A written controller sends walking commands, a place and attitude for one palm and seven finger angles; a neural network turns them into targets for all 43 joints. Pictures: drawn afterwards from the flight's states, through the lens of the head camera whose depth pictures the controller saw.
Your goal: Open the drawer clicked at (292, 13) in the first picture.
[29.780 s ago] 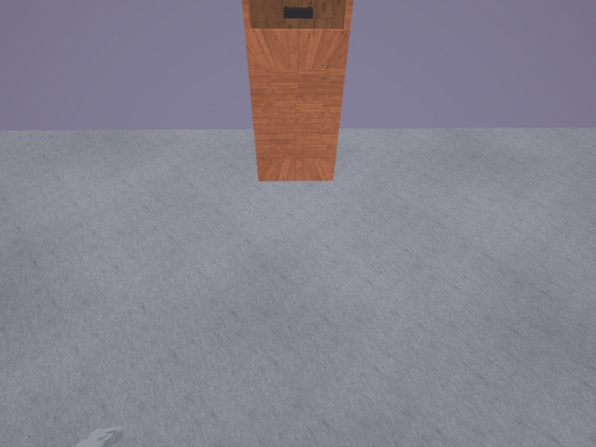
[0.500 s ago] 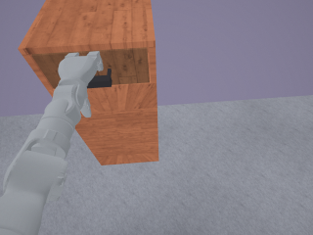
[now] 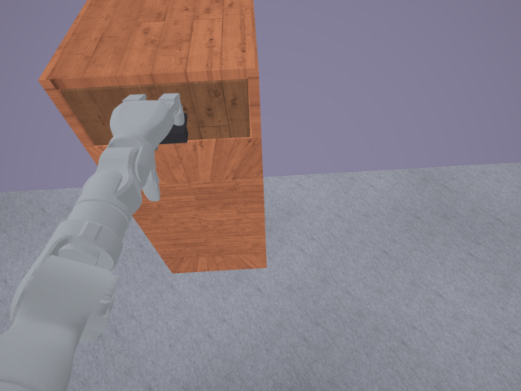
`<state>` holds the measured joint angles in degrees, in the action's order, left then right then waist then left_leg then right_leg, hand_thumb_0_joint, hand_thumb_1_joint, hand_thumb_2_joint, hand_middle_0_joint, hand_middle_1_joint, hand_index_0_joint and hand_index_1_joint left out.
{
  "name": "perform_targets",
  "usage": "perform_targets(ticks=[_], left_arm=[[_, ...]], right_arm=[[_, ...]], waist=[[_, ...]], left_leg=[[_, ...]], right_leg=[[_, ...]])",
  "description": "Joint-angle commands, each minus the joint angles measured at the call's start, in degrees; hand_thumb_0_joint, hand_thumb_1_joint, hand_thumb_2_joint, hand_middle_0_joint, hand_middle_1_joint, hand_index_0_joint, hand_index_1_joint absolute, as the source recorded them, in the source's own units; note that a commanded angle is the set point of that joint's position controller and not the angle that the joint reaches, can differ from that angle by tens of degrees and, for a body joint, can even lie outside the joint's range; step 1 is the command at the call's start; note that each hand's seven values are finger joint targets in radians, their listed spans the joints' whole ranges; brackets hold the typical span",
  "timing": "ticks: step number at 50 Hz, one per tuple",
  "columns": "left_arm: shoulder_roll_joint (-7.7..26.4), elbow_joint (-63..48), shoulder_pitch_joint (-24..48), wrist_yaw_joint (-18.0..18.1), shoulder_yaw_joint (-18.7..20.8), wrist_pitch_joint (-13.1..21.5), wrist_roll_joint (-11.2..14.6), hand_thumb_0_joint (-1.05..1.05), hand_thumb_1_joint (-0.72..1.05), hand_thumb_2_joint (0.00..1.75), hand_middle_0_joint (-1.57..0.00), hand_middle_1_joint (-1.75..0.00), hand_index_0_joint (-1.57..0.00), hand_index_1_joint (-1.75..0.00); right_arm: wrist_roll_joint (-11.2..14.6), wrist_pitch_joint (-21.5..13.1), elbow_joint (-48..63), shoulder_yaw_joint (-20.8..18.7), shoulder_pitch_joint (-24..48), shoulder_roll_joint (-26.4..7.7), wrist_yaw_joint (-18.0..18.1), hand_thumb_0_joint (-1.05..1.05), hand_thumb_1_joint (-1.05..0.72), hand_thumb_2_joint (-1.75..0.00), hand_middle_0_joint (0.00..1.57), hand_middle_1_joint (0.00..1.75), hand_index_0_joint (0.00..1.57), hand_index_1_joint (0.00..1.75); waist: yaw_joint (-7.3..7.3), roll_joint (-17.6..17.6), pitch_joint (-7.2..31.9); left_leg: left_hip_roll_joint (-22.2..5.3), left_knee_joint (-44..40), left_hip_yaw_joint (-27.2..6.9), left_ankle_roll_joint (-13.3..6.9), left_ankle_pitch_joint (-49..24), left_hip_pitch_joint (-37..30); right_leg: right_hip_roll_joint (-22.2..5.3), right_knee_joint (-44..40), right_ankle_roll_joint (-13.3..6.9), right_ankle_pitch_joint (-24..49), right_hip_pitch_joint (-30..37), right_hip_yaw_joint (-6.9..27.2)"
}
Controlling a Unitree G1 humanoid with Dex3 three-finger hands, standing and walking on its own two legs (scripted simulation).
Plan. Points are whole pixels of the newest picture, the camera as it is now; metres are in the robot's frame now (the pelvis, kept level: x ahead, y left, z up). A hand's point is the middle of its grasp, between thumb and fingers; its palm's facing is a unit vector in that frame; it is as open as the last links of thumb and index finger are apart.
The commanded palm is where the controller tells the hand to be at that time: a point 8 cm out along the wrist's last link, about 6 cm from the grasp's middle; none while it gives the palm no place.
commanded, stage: re-aim the fingers above the handle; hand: left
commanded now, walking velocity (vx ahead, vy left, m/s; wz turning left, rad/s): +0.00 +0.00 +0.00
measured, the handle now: (161, 126) +0.58 +0.19 +0.05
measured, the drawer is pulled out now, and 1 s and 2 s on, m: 0.00 0.00 0.00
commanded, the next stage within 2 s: lower the fingers behind the handle in 1.58 s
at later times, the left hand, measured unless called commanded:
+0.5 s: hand (169, 148) +0.48 +0.15 +0.09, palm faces -0.06 -0.02 -1.00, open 13.8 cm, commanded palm +0.48 +0.19 +0.16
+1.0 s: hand (167, 139) +0.49 +0.15 +0.10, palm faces +0.02 -0.08 -1.00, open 13.9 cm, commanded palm +0.48 +0.20 +0.16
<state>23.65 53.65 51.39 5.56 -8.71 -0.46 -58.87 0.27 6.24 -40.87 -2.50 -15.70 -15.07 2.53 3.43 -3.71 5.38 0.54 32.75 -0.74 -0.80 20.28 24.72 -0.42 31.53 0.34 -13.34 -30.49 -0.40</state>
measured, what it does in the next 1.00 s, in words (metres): stands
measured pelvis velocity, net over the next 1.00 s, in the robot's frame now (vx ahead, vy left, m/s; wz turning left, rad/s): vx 0.00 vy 0.01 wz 0.00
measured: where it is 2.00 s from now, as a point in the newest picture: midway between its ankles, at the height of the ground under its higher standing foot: outside the picture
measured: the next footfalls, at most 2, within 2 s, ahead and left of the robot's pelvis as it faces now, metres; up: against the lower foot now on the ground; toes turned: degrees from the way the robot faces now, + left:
none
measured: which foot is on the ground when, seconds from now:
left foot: down 0.00-1.00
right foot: down 0.00-1.00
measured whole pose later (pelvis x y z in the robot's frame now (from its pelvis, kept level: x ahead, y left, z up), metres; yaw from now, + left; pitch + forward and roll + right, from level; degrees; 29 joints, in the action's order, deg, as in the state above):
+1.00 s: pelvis +0.00 +0.01 -0.01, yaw +0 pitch +14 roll -1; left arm 24.6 47.7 51.3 6.2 -8.0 9.7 -58.2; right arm -0.7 4.8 -41.3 -3.1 -18.5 -15.2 2.7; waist 4.1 -2.6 6.1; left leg 1.0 36.8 -0.8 -1.4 22.2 28.8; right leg -0.8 34.0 1.0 -14.5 -33.8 -0.5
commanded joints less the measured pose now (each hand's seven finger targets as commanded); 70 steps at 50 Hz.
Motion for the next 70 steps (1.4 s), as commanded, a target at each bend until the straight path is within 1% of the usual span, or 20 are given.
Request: perform_targets(ticks=[1,7,12,16,22,26,30,32,35,37,41,46,49,51,54,57,61,65,68,70], left_arm=[[22.3,-11.7,32.3,6.6,11.6,2.6,-1.8,0.00,-0.50,0.30,-0.30,-1.20,-0.30,-1.20],[25.0,-5.8,31.4,11.4,12.7,-2.2,-4.2,0.00,-0.50,0.30,-0.30,-1.20,-0.30,-1.20],[16.1,-0.4,27.4,5.5,5.2,-5.8,-1.7,0.00,-0.50,0.30,-0.30,-1.20,-0.30,-1.20],[7.9,-5.2,31.3,-0.7,-1.9,-2.0,0.9,0.00,-0.50,0.30,-0.30,-1.20,-0.30,-1.20],[16.2,-14.9,38.8,3.3,5.2,8.3,-0.8,0.00,-0.50,0.30,-0.30,-1.20,-0.30,-1.20],[31.1,-9.5,38.0,13.2,18.6,4.8,-2.6,0.00,-0.50,0.30,-0.30,-1.20,-0.30,-1.20],[27.4,0.1,37.9,17.5,12.0,-6.1,-5.7,0.00,-0.50,0.30,-0.30,-1.20,-0.30,-1.20],[27.8,5.9,36.0,14.4,11.6,-10.8,-5.6,0.00,-0.50,0.30,-0.30,-1.20,-0.30,-1.20],[18.7,10.8,31.9,4.8,4.8,-13.8,-1.7,0.00,-0.50,0.30,-0.30,-1.20,-0.30,-1.20],[10.6,5.4,31.0,-2.6,-1.7,-11.0,0.9,0.00,-0.50,0.30,-0.30,-1.20,-0.30,-1.20],[2.9,-15.3,31.9,-9.0,-7.2,2.0,2.9,0.00,-0.50,0.30,-0.30,-1.20,-0.30,-1.20],[19.8,-22.8,35.7,0.7,9.8,12.4,3.1,0.00,-0.50,0.30,-0.30,-1.20,-0.30,-1.20],[21.8,-12.2,33.6,10.9,13.7,6.7,-0.9,0.00,-0.50,0.30,-0.30,-1.20,-0.30,-1.20],[26.3,-9.4,33.4,15.0,16.7,1.1,-3.0,0.00,-0.50,0.30,-0.30,-1.20,-0.30,-1.20],[20.2,-2.0,33.6,16.1,9.5,-8.3,-5.5,0.00,-0.50,0.30,-0.30,-1.20,-0.30,-1.20],[14.5,2.5,29.2,8.5,4.4,-13.7,-2.6,0.00,-0.50,0.30,-0.30,-1.20,-0.30,-1.20],[1.6,-11.6,31.1,-4.8,-7.0,-8.6,3.6,0.00,-0.50,0.30,-0.30,-1.20,-0.30,-1.20],[9.9,-16.1,33.8,-6.8,-0.3,3.7,3.3,0.00,-0.50,0.30,-0.30,-1.20,-0.30,-1.20],[18.3,-19.0,37.1,0.4,7.7,9.5,0.6,0.00,-0.50,0.30,-0.30,-1.20,-0.30,-1.20],[27.0,-17.0,35.6,7.6,16.3,9.0,-1.5,0.00,-0.50,0.30,-0.30,-1.20,-0.30,-1.20]], right_arm=[[-0.3,-2.1,4.6,-1.8,-3.5,-7.5,1.3,0.00,-0.90,-0.90,0.20,0.30,0.20,0.30],[-0.5,-2.8,4.5,-1.4,-3.6,-7.2,0.6,0.00,-0.90,-0.90,0.20,0.30,0.20,0.30],[0.7,-2.6,4.6,-2.3,-5.3,-8.6,0.6,0.00,-0.90,-0.90,0.20,0.30,0.20,0.30],[1.0,-3.0,4.3,-2.8,-5.7,-9.0,1.3,0.00,-0.90,-0.90,0.20,0.30,0.20,0.30],[-0.2,-4.3,3.6,-2.7,-7.7,-7.6,1.9,0.00,-0.90,-0.90,0.20,0.30,0.20,0.30],[-0.9,-4.1,2.4,-1.2,-6.3,-8.1,1.0,0.00,-0.90,-0.90,0.20,0.30,0.20,0.30],[-0.6,-3.6,2.2,-0.1,-4.1,-8.3,0.2,0.00,-0.90,-0.90,0.20,0.30,0.20,0.30],[-0.2,-2.3,2.2,-0.4,-5.1,-9.0,-0.3,0.00,-0.90,-0.90,0.20,0.30,0.20,0.30],[1.2,-1.1,3.5,-1.7,-6.9,-9.9,0.3,0.00,-0.90,-0.90,0.20,0.30,0.20,0.30],[1.2,-1.1,4.4,-2.4,-7.5,-10.5,0.8,0.00,-0.90,-0.90,0.20,0.30,0.20,0.30],[0.2,-2.3,5.1,-3.2,-6.6,-9.1,1.4,0.00,-0.90,-0.90,0.20,0.30,0.20,0.30],[-1.0,-2.5,3.3,-3.0,-8.1,-8.0,1.3,0.00,-0.90,-0.90,0.20,0.30,0.20,0.30],[-1.0,-2.7,1.8,-1.9,-8.0,-6.7,-0.6,0.00,-0.90,-0.90,0.20,0.30,0.20,0.30],[-1.4,-2.0,2.0,-1.4,-5.6,-7.5,-1.2,0.00,-0.90,-0.90,0.20,0.30,0.20,0.30],[-0.9,-1.3,2.2,-1.2,-4.3,-7.3,-2.2,0.00,-0.90,-0.90,0.20,0.30,0.20,0.30],[0.3,0.1,3.4,-2.4,-5.5,-9.0,-2.1,0.00,-0.90,-0.90,0.20,0.30,0.20,0.30],[0.7,0.5,6.2,-3.6,-3.3,-9.6,-0.1,0.00,-0.90,-0.90,0.20,0.30,0.20,0.30],[0.0,-0.9,4.5,-2.4,-3.7,-8.4,2.0,0.00,-0.90,-0.90,0.20,0.30,0.20,0.30],[-0.7,-1.8,4.5,-1.8,-5.9,-6.6,2.0,0.00,-0.90,-0.90,0.20,0.30,0.20,0.30],[-1.1,-2.2,4.4,-1.0,-5.1,-6.0,1.5,0.00,-0.90,-0.90,0.20,0.30,0.20,0.30]], waist=[[0.31,2.3,23.1],[-0.26,1.5,27.4],[2.41,6.1,25.1],[5.75,8.3,19.5],[3.43,-3.3,24.0],[0.04,-0.4,25.8],[1.21,-0.5,25.1],[1.05,1.6,29.0],[4.05,9.1,27.9],[6.21,11.1,27.8],[6.43,3.4,27.1],[1.34,-5.4,25.5],[0.16,-4.0,20.8],[-1.01,-2.0,24.9],[0.13,-2.5,27.4],[2.16,4.3,30.3],[6.98,10.0,28.2],[5.33,5.6,19.9],[2.01,-2.7,23.2],[-0.91,-3.2,24.8]], left_leg=[[1.9,-1.9,1.9,-0.9,-21.6,-2.1],[1.5,-1.5,3.3,-0.5,-22.3,0.5],[0.8,-2.2,3.8,-1.2,-21.4,-1.7],[0.9,-2.4,2.8,-2.1,-17.4,-4.2],[1.5,-0.5,0.8,-0.9,-21.9,-7.2],[1.9,0.1,1.3,-0.1,-22.8,0.7],[1.4,-0.4,3.3,0.3,-20.9,3.8],[1.0,-0.6,3.7,0.3,-22.4,3.1],[0.5,-1.2,4.2,-0.9,-22.0,1.3],[0.0,-0.5,3.4,-1.9,-24.9,-2.9],[0.3,1.4,0.3,-2.2,-33.1,-13.1],[0.6,3.2,-0.6,1.5,-39.5,-13.1],[1.1,2.5,-0.5,2.4,-35.5,-2.8],[1.5,2.1,1.1,1.8,-32.3,0.0],[0.7,0.9,2.4,1.5,-30.3,0.0],[0.0,0.6,2.8,0.2,-31.9,-3.5],[0.3,0.5,1.4,-2.0,-29.5,-10.2],[1.5,0.0,-0.2,-1.9,-22.2,-8.0],[1.8,1.1,0.2,-0.6,-26.6,-6.9],[2.1,1.3,0.6,0.3,-26.7,-1.4]], right_leg=[[1.8,0.0,-2.0,17.8,17.2,0.0],[1.5,1.6,-1.5,20.4,20.2,0.5],[1.8,-0.8,-0.8,19.9,17.8,-0.3],[1.9,-3.6,-0.7,15.2,12.5,-0.4],[2.4,-0.3,-2.2,14.3,9.5,-0.3],[2.4,2.5,-2.2,16.4,14.0,-0.1],[1.8,3.1,-1.8,16.5,13.9,-0.7],[1.8,3.3,-1.3,18.8,16.7,-0.6],[1.9,0.6,-0.3,21.2,17.4,-0.8],[1.8,-0.6,0.2,23.2,15.6,-1.1],[2.7,-1.3,-0.4,20.2,8.7,-0.9],[3.4,2.1,-2.4,19.9,6.5,-1.6],[3.4,4.2,-2.9,18.9,7.3,-2.8],[3.1,5.0,-2.9,20.5,12.1,-1.9],[2.6,4.8,-2.4,21.2,13.5,-2.1],[2.4,2.7,-1.3,23.8,16.0,-1.8],[2.4,-1.3,-0.1,22.8,13.8,-1.7],[2.1,-1.1,-1.2,17.1,10.4,-1.2],[2.3,1.5,-2.4,18.0,10.5,-0.9],[2.2,3.7,-2.6,19.1,13.5,-0.7]])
